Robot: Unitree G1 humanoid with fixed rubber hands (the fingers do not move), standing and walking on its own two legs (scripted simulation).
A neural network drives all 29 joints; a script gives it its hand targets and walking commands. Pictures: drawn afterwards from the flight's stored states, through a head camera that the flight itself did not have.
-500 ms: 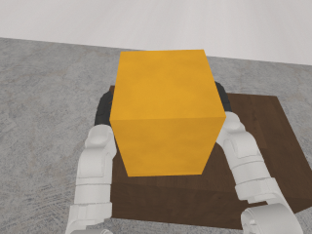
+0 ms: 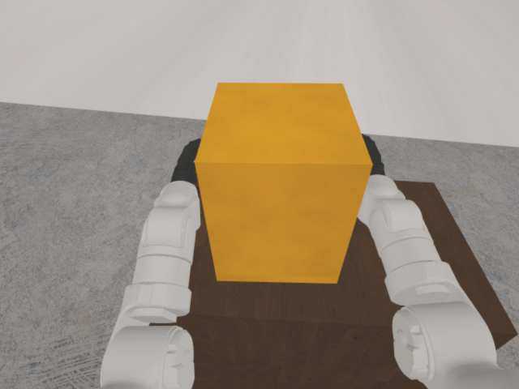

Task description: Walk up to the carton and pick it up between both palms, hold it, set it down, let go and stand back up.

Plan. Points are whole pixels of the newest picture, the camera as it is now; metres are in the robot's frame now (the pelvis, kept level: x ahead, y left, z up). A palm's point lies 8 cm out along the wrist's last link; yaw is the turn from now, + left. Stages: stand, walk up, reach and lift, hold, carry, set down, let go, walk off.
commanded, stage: reach and lift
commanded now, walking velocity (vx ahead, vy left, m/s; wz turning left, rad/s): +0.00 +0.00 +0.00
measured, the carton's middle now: (278, 184) +0.39 -0.02 +0.14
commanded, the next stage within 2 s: hold in 0.44 s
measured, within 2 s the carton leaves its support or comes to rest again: neither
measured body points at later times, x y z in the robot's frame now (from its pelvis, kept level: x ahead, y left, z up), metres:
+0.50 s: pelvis +0.03 -0.01 +0.00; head +0.00 +0.01 +0.45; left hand +0.39 +0.14 +0.15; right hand +0.42 -0.15 +0.17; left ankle +0.04 +0.11 -0.74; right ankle +0.03 -0.13 -0.74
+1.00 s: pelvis +0.02 -0.01 +0.00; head -0.02 +0.00 +0.45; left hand +0.37 +0.14 +0.17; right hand +0.39 -0.16 +0.17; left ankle +0.04 +0.11 -0.74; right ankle +0.03 -0.13 -0.74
